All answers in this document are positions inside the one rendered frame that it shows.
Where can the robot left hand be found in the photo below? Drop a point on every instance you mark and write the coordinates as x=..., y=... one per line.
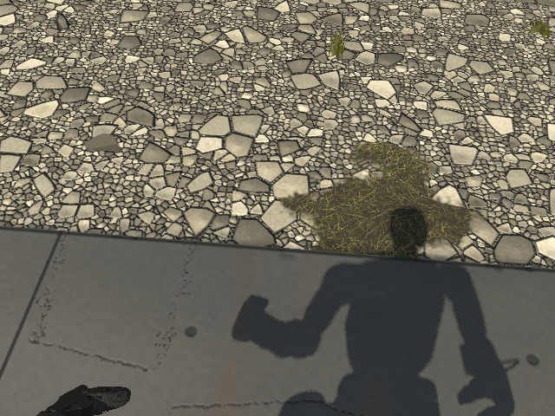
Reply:
x=84, y=401

